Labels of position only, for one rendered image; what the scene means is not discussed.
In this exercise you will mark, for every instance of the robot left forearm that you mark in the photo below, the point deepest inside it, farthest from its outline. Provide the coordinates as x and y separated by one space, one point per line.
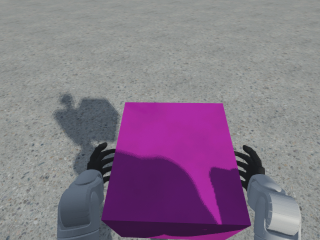
78 216

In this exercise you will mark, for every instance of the robot left hand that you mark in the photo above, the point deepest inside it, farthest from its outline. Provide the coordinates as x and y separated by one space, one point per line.
96 162

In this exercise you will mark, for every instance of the robot right hand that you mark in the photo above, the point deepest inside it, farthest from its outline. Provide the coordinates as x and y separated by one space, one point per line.
253 167

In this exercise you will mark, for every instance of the carton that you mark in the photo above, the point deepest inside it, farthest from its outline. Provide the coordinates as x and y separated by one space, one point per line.
174 174

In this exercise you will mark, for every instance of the robot right forearm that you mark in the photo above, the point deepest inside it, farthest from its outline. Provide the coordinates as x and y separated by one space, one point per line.
277 215

